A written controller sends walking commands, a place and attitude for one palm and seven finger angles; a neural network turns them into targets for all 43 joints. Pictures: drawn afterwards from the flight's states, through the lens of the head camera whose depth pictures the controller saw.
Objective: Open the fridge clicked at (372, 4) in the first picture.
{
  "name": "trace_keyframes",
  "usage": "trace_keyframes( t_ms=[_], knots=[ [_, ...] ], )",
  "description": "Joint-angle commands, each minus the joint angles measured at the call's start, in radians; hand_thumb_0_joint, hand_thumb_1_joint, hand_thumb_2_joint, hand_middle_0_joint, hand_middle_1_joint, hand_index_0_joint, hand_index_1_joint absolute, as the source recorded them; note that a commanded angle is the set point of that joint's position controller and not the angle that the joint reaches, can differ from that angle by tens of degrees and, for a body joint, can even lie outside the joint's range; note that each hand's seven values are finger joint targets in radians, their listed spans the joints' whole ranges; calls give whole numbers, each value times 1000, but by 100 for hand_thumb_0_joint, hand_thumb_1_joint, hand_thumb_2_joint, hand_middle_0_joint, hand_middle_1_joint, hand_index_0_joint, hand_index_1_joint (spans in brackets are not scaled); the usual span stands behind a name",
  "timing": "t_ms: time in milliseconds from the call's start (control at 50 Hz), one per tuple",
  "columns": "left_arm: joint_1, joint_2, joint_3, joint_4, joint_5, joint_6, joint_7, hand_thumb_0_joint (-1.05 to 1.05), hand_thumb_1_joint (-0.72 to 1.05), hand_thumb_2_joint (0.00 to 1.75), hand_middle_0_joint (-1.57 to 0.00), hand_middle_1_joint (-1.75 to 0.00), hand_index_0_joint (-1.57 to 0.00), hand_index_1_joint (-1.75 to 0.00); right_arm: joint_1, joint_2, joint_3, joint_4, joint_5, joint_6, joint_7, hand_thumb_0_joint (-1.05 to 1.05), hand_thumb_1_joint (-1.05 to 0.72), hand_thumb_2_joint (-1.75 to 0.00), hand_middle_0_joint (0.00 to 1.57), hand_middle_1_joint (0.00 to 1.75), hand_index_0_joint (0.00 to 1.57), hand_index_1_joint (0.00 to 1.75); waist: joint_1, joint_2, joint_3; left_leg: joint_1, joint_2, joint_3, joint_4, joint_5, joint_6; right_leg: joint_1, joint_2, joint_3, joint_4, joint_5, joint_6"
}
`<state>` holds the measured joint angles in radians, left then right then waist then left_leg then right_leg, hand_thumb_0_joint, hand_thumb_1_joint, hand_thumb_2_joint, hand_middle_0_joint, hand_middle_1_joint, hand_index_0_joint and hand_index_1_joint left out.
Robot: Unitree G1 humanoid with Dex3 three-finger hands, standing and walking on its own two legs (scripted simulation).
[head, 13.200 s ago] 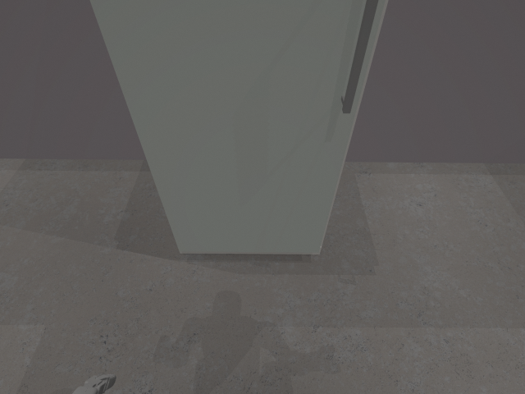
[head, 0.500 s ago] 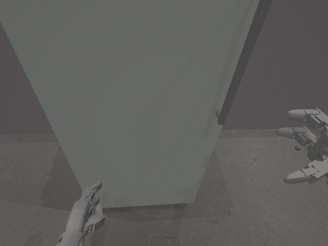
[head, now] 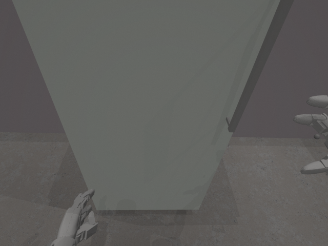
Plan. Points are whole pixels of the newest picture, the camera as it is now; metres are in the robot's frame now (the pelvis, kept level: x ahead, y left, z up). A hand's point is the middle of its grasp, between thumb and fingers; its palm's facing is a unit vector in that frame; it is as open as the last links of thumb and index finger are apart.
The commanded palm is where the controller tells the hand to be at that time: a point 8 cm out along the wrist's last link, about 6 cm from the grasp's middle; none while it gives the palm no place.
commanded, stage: raise the hand to about handle height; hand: right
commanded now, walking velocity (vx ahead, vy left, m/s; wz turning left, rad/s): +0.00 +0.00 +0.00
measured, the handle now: (250, 75) +0.47 -0.21 +0.23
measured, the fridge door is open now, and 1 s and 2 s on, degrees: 0 0 0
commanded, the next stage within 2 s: move the hooked fingers beside the handle in 0.16 s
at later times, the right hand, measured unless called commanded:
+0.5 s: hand (318, 135) +0.29 -0.30 +0.21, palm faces +0.10 +0.99 -0.10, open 14.0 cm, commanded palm +0.26 -0.33 +0.22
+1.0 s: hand (297, 116) +0.34 -0.28 +0.21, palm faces +0.05 +1.00 -0.05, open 14.0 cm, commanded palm +0.31 -0.33 +0.21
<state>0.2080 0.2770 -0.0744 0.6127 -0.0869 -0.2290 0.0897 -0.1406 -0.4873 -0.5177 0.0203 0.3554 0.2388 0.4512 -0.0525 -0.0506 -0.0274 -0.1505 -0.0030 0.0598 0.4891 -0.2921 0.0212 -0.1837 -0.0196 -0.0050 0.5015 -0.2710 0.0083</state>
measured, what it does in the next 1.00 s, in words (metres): stands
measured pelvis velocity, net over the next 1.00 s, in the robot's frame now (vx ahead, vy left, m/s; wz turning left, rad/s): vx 0.01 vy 0.00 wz -0.01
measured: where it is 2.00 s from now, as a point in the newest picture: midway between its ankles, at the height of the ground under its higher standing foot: outside the picture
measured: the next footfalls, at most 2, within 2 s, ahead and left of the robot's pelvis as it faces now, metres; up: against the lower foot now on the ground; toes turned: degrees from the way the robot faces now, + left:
none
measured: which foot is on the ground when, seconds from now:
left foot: down 0.00-1.00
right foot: down 0.00-1.00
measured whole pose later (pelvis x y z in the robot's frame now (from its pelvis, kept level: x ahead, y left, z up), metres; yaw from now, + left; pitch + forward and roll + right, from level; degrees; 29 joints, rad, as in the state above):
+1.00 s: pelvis +0.01 +0.00 +0.00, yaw -1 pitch +0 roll +0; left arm 0.23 0.28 -0.08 0.64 -0.09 -0.20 0.11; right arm -0.41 -0.52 -0.45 0.38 0.28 0.21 0.45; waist -0.03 -0.05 -0.03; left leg -0.19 0.01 0.07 0.49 -0.29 0.02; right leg -0.22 -0.01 0.00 0.50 -0.27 0.00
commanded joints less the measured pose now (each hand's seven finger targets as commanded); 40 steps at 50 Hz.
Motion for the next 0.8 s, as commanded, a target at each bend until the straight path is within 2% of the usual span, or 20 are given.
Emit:
trace_keyframes(
  t_ms=[0,60,80,140,180,240,280,300,340,380,440,460,500,580,600,660,680,700,740,780],
  knots=[
    [-156,113,36,-149,-7,-59,15,0,90,90,-20,-30,-20,-30,-349,-298,-71,-88,-10,-12,-29,0,50,-30,30,120,30,120,-2,-82,-62,-78,16,-20,-99,214,-10,68,22,18,-64,169,-40],
    [-154,116,37,-165,-12,-64,24,0,90,90,-20,-30,-20,-30,-384,-275,-4,-124,-26,18,-1,0,50,-30,30,120,30,120,7,-80,-136,-64,16,-16,-83,224,-10,107,26,30,-59,181,-44],
    [-157,114,36,-169,-10,-62,22,0,90,90,-20,-30,-20,-30,-361,-272,2,-129,-23,19,10,0,50,-30,30,120,30,120,5,-32,-143,-50,17,-25,-85,255,-11,108,22,30,-47,204,-46],
    [-166,109,34,-177,-6,-59,24,0,90,90,-20,-30,-20,-30,-355,-320,-61,-194,-4,-12,30,0,50,-30,30,120,30,120,-3,12,-238,-8,13,-19,-67,296,-16,136,30,30,-37,232,-50],
    [-168,106,30,-172,-1,-59,19,0,90,90,-20,-30,-20,-30,-329,-359,-111,-204,14,-42,26,0,50,-30,30,120,30,120,-17,13,-227,2,7,-14,-72,293,-12,129,28,31,-39,242,-47],
    [-172,104,30,-163,1,-64,17,0,90,90,-20,-30,-20,-30,-331,-364,-148,-167,21,-58,7,0,50,-30,30,120,30,120,-20,-18,-191,-18,6,-2,-71,284,-6,116,30,34,-52,234,-45],
    [-165,104,30,-154,-1,-59,15,0,90,90,-20,-30,-20,-30,-338,-336,-111,-124,13,-41,-2,0,50,-30,30,120,30,120,-19,-40,-150,-38,9,-5,-81,269,-4,103,27,33,-55,224,-40],
    [-164,108,30,-144,-4,-56,16,0,90,90,-20,-30,-20,-30,-368,-334,-99,-78,3,-28,-5,0,50,-30,30,120,30,120,-4,-43,-109,-66,11,-9,-89,252,-7,91,26,30,-57,203,-42],
    [-156,111,32,-147,-6,-55,20,0,90,90,-20,-30,-20,-30,-398,-315,-63,-47,-13,-7,-5,0,50,-30,30,120,30,120,3,-47,-103,-76,13,-3,-85,228,-6,85,25,37,-63,188,-41],
    [-152,113,35,-151,-7,-52,21,0,90,90,-20,-30,-20,-30,-413,-309,-33,-56,-24,-1,5,0,50,-30,30,120,30,120,7,-38,-136,-60,17,-16,-87,249,-6,102,22,32,-50,205,-43],
    [-153,110,32,-156,-8,-54,30,0,90,90,-20,-30,-20,-30,-547,-296,18,-85,-37,-26,19,0,50,-30,30,120,30,120,30,-44,-185,-70,13,-12,-80,229,-8,137,26,42,-50,193,-46],
    [-150,109,32,-155,-6,-59,32,0,90,90,-20,-30,-20,-30,-555,-308,6,-94,-36,-44,18,0,50,-30,30,120,30,120,27,-70,-206,-63,11,-10,-74,234,-4,153,27,46,-50,203,-44],
    [-148,106,31,-153,-1,-61,31,0,90,90,-20,-30,-20,-30,-538,-317,-14,-115,-26,-75,15,0,50,-30,30,120,30,120,18,-53,-248,-36,10,-13,-71,266,-1,165,27,45,-45,231,-45],
    [-132,117,35,-129,3,-51,27,0,90,90,-20,-30,-20,-30,-484,-370,-86,27,-23,-81,-2,0,50,-30,30,120,30,120,-4,16,-194,-26,11,-3,-78,257,0,102,22,46,-56,223,-43],
    [-140,117,34,-136,1,-51,24,0,90,90,-20,-30,-20,-30,-474,-343,-71,55,-27,-70,-4,0,50,-30,30,120,30,120,-3,14,-179,-35,14,-3,-69,277,0,88,24,42,-57,232,-45],
    [-139,121,37,-146,-2,-39,19,0,90,90,-20,-30,-20,-30,-496,-360,-71,91,-47,-35,-14,0,50,-30,30,120,30,120,-4,-41,-164,-44,22,-3,-64,272,1,69,25,36,-60,229,-41],
    [-133,124,41,-147,-2,-33,15,0,90,90,-20,-30,-20,-30,-478,-382,-81,103,-53,-30,-16,0,50,-30,30,120,30,120,-9,-11,-167,-28,22,-5,-67,282,2,60,21,35,-56,243,-42],
    [-140,121,40,-157,-5,-33,13,0,90,90,-20,-30,-20,-30,-514,-358,-54,65,-56,-32,-12,0,50,-30,30,120,30,120,1,-53,-183,-34,23,-9,-64,295,2,78,22,29,-55,252,-42],
    [-130,118,41,-167,-6,-32,15,0,90,90,-20,-30,-20,-30,-547,-346,-33,36,-58,-45,-7,0,50,-30,30,120,30,120,10,-66,-220,-34,19,-6,-55,298,3,104,21,32,-48,263,-41],
    [-122,115,39,-164,-4,-35,19,0,90,90,-20,-30,-20,-30,-593,-331,-5,6,-52,-75,-4,0,50,-30,30,120,30,120,26,-16,-237,-39,14,-10,-63,290,1,127,13,35,-41,257,-45]
  ],
)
